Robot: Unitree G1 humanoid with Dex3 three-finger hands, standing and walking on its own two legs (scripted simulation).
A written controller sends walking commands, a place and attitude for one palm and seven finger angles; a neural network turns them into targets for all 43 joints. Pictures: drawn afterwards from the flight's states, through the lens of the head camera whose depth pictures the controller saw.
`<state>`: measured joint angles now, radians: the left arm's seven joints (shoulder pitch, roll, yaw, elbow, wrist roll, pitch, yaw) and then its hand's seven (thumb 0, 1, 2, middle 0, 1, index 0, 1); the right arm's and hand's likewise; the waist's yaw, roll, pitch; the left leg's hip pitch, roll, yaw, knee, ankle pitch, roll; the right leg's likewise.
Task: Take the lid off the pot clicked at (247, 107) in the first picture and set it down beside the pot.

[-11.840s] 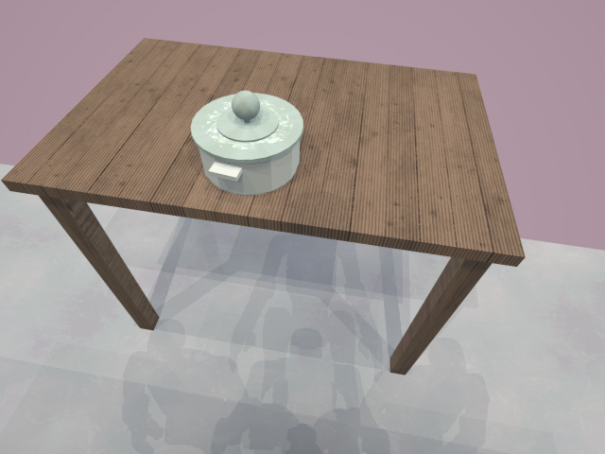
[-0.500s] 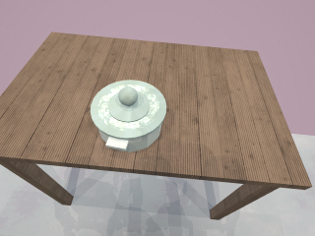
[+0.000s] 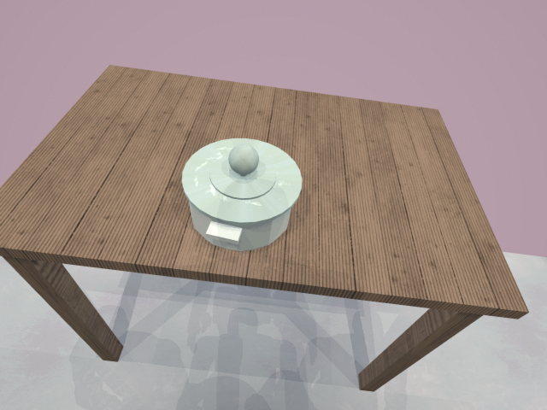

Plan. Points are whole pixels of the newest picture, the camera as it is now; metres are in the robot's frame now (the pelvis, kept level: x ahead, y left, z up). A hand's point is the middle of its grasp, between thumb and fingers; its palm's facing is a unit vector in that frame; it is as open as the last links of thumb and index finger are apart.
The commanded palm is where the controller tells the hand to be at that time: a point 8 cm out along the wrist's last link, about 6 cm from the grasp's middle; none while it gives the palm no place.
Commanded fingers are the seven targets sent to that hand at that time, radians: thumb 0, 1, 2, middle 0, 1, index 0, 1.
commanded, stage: come to a stop and stand still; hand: left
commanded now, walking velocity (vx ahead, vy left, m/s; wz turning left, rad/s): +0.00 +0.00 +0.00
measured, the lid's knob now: (243, 159) +0.47 +0.09 +0.10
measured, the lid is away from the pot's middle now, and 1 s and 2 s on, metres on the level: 0.00 0.00 0.00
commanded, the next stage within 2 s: look again from close up in 0.78 s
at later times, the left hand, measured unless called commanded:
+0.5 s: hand out of the picture -0.03 +0.16 -0.18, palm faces +0.02 -1.00 -0.09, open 7.4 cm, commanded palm none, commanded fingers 0.00 0.90 0.90 -0.20 -0.30 -0.20 -0.30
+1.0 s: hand out of the picture -0.02 +0.19 -0.18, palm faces +0.00 -0.99 -0.14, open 7.4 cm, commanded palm none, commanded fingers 0.00 0.90 0.90 -0.20 -0.30 -0.20 -0.30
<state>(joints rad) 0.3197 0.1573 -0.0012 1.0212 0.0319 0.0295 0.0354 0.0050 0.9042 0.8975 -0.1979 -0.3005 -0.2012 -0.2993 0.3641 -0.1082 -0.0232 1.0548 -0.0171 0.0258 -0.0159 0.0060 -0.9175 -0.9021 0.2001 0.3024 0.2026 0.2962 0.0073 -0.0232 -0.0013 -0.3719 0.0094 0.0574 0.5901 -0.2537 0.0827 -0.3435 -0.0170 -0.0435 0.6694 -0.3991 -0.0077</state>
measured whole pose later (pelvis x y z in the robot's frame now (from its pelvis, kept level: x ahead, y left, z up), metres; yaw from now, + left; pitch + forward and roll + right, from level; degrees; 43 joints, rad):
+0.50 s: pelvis +0.02 +0.03 +0.00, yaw +0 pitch +1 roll -2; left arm 0.38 0.11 -0.02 1.10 0.02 -0.01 0.05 0.00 0.91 0.90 -0.20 -0.30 -0.20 -0.30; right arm 0.34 -0.06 0.00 1.12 0.00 -0.02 -0.04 0.02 -0.92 -0.90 0.20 0.30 0.21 0.30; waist 0.00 -0.05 0.05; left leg -0.29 -0.06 0.09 0.48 -0.22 0.12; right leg -0.12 -0.06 -0.04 0.41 -0.30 0.05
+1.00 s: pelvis +0.03 +0.04 +0.00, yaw +1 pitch +2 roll -1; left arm 0.36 0.13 -0.02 1.10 0.03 0.00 0.05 0.00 0.90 0.90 -0.20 -0.30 -0.20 -0.30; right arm 0.33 -0.13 0.00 1.06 -0.01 0.01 -0.02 0.02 -0.92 -0.90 0.20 0.30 0.21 0.30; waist -0.01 -0.02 0.03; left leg -0.31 -0.10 0.09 0.49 -0.23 0.14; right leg -0.19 -0.07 -0.01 0.52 -0.38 -0.02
